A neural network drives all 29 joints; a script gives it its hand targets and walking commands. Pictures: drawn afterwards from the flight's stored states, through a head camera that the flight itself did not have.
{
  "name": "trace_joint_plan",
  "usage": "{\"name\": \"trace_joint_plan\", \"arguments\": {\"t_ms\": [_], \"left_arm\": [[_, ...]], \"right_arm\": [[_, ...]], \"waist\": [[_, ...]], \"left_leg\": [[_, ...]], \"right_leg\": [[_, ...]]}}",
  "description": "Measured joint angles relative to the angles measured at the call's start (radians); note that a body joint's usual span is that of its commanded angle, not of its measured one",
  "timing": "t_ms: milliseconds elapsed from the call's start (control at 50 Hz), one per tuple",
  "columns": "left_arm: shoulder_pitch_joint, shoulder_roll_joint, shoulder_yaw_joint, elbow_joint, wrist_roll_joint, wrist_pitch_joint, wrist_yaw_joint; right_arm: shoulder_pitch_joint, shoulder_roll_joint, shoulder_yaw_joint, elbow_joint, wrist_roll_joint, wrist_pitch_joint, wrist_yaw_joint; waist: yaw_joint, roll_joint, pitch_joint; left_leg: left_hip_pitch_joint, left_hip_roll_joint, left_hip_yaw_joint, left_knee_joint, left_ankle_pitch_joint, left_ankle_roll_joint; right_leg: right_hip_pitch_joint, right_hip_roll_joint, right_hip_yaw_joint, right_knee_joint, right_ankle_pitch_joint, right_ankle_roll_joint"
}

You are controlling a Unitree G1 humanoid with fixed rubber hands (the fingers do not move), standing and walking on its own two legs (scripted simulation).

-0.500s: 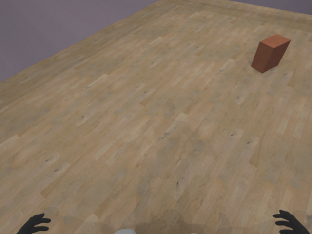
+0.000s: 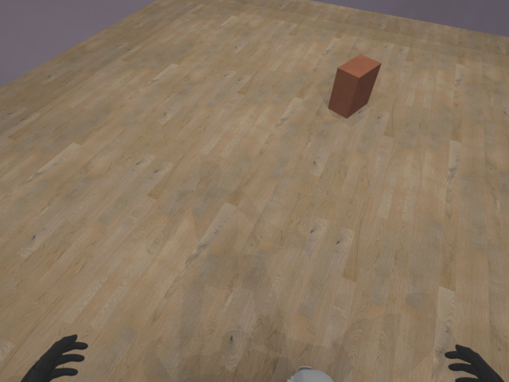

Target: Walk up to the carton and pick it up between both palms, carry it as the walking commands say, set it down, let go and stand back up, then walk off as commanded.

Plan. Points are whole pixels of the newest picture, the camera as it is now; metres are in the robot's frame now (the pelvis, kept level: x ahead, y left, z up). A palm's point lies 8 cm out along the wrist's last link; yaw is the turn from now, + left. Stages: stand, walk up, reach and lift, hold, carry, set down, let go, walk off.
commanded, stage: walk up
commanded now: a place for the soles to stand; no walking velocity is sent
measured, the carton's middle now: (353, 86) +1.81 -0.59 -0.61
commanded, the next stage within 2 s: none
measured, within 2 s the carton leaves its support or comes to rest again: neither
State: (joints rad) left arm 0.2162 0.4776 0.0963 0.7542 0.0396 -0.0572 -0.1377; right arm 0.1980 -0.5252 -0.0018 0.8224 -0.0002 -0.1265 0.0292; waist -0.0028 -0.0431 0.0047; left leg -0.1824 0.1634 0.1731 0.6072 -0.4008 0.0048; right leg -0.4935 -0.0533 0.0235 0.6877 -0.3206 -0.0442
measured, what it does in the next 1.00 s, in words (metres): walks ahead: left foot, then right foot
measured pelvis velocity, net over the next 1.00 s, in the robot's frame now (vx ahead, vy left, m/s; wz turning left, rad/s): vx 0.39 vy -0.07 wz -0.17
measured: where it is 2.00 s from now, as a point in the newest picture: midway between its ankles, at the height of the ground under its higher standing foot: (296, 248)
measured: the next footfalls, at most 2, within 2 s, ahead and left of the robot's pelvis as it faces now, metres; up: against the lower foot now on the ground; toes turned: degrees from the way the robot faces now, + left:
left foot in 0.36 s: +0.32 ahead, +0.12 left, +0.00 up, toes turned +2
right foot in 0.66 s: +0.36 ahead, -0.20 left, +0.00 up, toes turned -7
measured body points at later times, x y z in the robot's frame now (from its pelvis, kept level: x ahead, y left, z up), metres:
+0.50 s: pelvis +0.20 -0.02 +0.00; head +0.21 -0.01 +0.45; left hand +0.33 +0.30 -0.09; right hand +0.30 -0.37 -0.06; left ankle +0.28 +0.11 -0.72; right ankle +0.18 -0.14 -0.67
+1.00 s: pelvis +0.39 -0.07 +0.00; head +0.40 -0.07 +0.45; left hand +0.51 +0.26 -0.09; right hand +0.47 -0.42 -0.07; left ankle +0.45 +0.05 -0.72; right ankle +0.33 -0.19 -0.69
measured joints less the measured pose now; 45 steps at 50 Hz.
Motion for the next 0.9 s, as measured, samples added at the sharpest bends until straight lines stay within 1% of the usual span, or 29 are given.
{"name": "trace_joint_plan", "arguments": {"t_ms": [20,40,60,80,100,160,220,300,340,360,380,400,440,460,500,540,600,620,640,660,680,700,720,740,780,820,860,900], "left_arm": [[0.000,0.004,0.010,0.001,0.000,-0.006,0.009],[0.004,-0.003,0.011,0.003,-0.003,-0.007,0.018],[0.013,-0.013,0.006,0.006,-0.008,-0.007,0.024],[0.024,-0.016,0.000,0.006,-0.014,-0.008,0.029],[0.034,-0.016,-0.003,0.006,-0.017,-0.008,0.034],[0.063,-0.016,0.001,0.006,-0.018,-0.013,0.047],[0.080,-0.016,0.003,0.006,-0.018,-0.013,0.047],[0.081,-0.017,0.003,0.005,-0.017,-0.013,0.047],[0.082,-0.017,-0.001,0.005,-0.017,-0.011,0.047],[0.082,-0.017,-0.002,0.005,-0.017,-0.010,0.047],[0.081,-0.017,-0.007,0.005,-0.019,-0.012,0.047],[0.081,-0.017,-0.007,0.006,-0.019,-0.012,0.047],[0.078,-0.017,-0.008,0.005,-0.019,-0.012,0.047],[0.076,-0.016,-0.009,0.005,-0.020,-0.012,0.047],[0.075,-0.016,-0.010,0.005,-0.020,-0.011,0.045],[0.075,-0.016,-0.011,0.004,-0.020,-0.005,0.037],[0.075,-0.015,-0.012,0.005,-0.020,-0.003,0.029],[0.077,-0.015,-0.009,0.006,-0.020,-0.005,0.029],[0.082,-0.011,-0.003,0.007,-0.020,-0.009,0.029],[0.089,0.002,0.003,0.007,-0.020,-0.017,0.032],[0.092,0.003,0.008,0.009,-0.020,-0.020,0.040],[0.095,-0.004,0.004,0.017,-0.020,-0.019,0.045],[0.101,-0.010,-0.003,0.023,-0.019,-0.019,0.048],[0.108,-0.010,-0.007,0.023,-0.020,-0.019,0.050],[0.118,-0.010,-0.006,0.023,-0.020,-0.020,0.059],[0.120,-0.010,-0.001,0.023,-0.020,-0.021,0.061],[0.120,-0.010,0.001,0.021,-0.020,-0.022,0.062],[0.120,-0.010,0.001,0.019,-0.020,-0.020,0.062]], "right_arm": [[-0.001,0.000,0.000,-0.001,0.000,0.006,0.001],[-0.001,0.000,0.000,-0.004,0.000,0.013,0.001],[-0.003,0.000,0.000,-0.011,0.000,0.016,0.001],[-0.003,0.000,0.000,-0.022,0.000,0.016,0.001],[-0.002,0.000,0.000,-0.030,0.000,0.016,0.001],[-0.002,-0.001,0.000,-0.043,0.000,0.017,0.001],[-0.002,-0.001,0.000,-0.042,0.000,0.017,0.005],[-0.001,-0.001,0.000,-0.042,0.000,0.015,0.013],[-0.001,-0.001,0.000,-0.041,0.000,0.005,0.014],[-0.001,-0.002,0.000,-0.040,0.000,-0.003,0.011],[-0.001,-0.002,-0.001,-0.041,0.000,-0.012,0.006],[-0.001,0.005,0.000,-0.039,0.000,-0.015,0.002],[0.004,0.017,0.000,-0.030,0.000,-0.015,0.000],[0.008,0.018,0.000,-0.026,0.000,-0.015,0.000],[0.009,0.018,0.000,-0.018,0.000,-0.014,0.000],[0.009,0.018,0.000,-0.017,0.000,-0.011,0.000],[0.009,0.018,0.000,-0.022,0.000,-0.008,0.005],[0.009,0.018,0.000,-0.026,0.000,-0.004,0.007],[0.009,0.018,0.000,-0.030,0.000,0.001,0.010],[0.009,0.019,0.000,-0.037,0.000,0.007,0.011],[0.008,0.018,0.000,-0.041,0.000,0.014,0.012],[0.005,0.018,0.000,-0.042,0.000,0.022,0.012],[0.002,0.017,0.000,-0.044,0.000,0.026,0.012],[0.002,0.017,0.000,-0.048,0.000,0.026,0.012],[0.003,0.017,0.000,-0.049,0.000,0.025,0.012],[0.003,0.017,0.000,-0.049,0.000,0.025,0.012],[0.003,0.016,0.000,-0.048,0.000,0.023,0.012],[0.003,0.016,0.000,-0.045,0.000,0.015,0.012]], "waist": [[0.004,-0.001,0.004],[0.013,0.014,0.007],[0.020,0.035,0.006],[0.020,0.048,0.006],[0.020,0.056,0.005],[0.020,0.074,0.005],[0.019,0.082,0.004],[0.019,0.075,0.004],[0.019,0.076,0.003],[0.018,0.077,0.004],[0.017,0.080,0.006],[0.015,0.070,0.006],[0.013,0.041,0.006],[0.012,0.029,0.005],[0.010,0.008,0.005],[0.009,0.001,0.004],[0.010,0.009,0.003],[0.011,0.014,0.003],[0.011,0.015,0.003],[0.014,0.006,0.004],[0.019,0.009,0.006],[0.025,0.026,0.006],[0.029,0.042,0.005],[0.030,0.051,0.005],[0.030,0.063,0.005],[0.030,0.071,0.004],[0.029,0.073,0.004],[0.029,0.073,0.004]], "left_leg": [[-0.032,0.009,-0.016,0.112,-0.022,0.000],[-0.072,0.007,-0.060,0.227,-0.029,0.000],[-0.113,-0.006,-0.100,0.315,-0.029,0.000],[-0.151,-0.025,-0.122,0.366,-0.026,0.000],[-0.184,-0.044,-0.128,0.380,-0.026,0.000],[-0.276,-0.079,-0.130,0.365,-0.016,0.000],[-0.329,-0.089,-0.130,0.296,0.027,0.000],[-0.337,-0.093,-0.131,0.146,0.101,0.000],[-0.318,-0.097,-0.132,0.030,0.160,0.000],[-0.302,-0.096,-0.132,-0.010,0.186,0.005],[-0.298,-0.087,-0.132,-0.011,0.263,0.007],[-0.296,-0.083,-0.123,0.005,0.292,0.008],[-0.269,-0.078,-0.103,0.014,0.243,0.008],[-0.251,-0.074,-0.095,0.009,0.217,0.008],[-0.213,-0.070,-0.077,-0.012,0.192,0.008],[-0.179,-0.063,-0.065,-0.026,0.176,0.008],[-0.133,-0.050,-0.059,-0.030,0.140,0.008],[-0.123,-0.044,-0.058,-0.020,0.119,0.008],[-0.122,-0.036,-0.058,0.018,0.064,0.008],[-0.136,-0.034,-0.057,0.100,-0.002,0.008],[-0.165,-0.041,-0.082,0.205,-0.039,0.008],[-0.194,-0.050,-0.114,0.292,-0.047,0.008],[-0.217,-0.063,-0.132,0.342,-0.047,0.008],[-0.237,-0.076,-0.135,0.362,-0.045,0.008],[-0.273,-0.094,-0.136,0.360,-0.040,0.008],[-0.294,-0.102,-0.137,0.321,-0.037,0.008],[-0.296,-0.106,-0.138,0.242,-0.021,0.008],[-0.283,-0.111,-0.138,0.109,0.042,0.008]], "right_leg": [[0.007,0.005,-0.001,0.002,0.062,0.000],[0.008,0.021,-0.006,0.032,0.081,0.005],[0.020,0.039,-0.009,0.041,0.071,0.007],[0.036,0.047,-0.009,0.038,0.053,0.007],[0.054,0.049,-0.009,0.029,0.037,0.007],[0.108,0.055,-0.010,-0.011,0.014,0.007],[0.170,0.064,-0.010,-0.042,-0.008,0.007],[0.243,0.071,-0.010,-0.055,-0.058,0.007],[0.265,0.079,-0.011,-0.054,-0.086,0.007],[0.266,0.084,-0.011,-0.033,-0.103,0.007],[0.242,0.091,-0.012,0.033,-0.110,0.007],[0.202,0.092,-0.008,0.129,-0.109,0.007],[0.118,0.091,-0.005,0.286,-0.110,0.007],[0.085,0.087,-0.004,0.314,-0.111,0.007],[0.031,0.066,-0.003,0.315,-0.111,0.007],[-0.008,0.046,-0.002,0.296,-0.111,0.007],[-0.006,0.015,-0.002,0.173,-0.082,0.007],[0.008,0.012,-0.002,0.120,-0.063,0.007],[0.030,0.012,-0.001,0.069,-0.059,0.007],[0.055,0.011,0.010,0.020,-0.064,0.006],[0.057,0.016,0.010,0.023,0.005,0.006],[0.061,0.028,0.005,0.036,0.032,0.006],[0.073,0.036,0.003,0.036,0.031,0.006],[0.085,0.037,0.003,0.032,0.019,0.006],[0.112,0.037,0.002,0.015,-0.003,0.006],[0.140,0.037,0.002,-0.001,-0.021,0.006],[0.165,0.037,0.002,-0.007,-0.041,0.006],[0.181,0.040,0.001,-0.007,-0.064,0.009]]}}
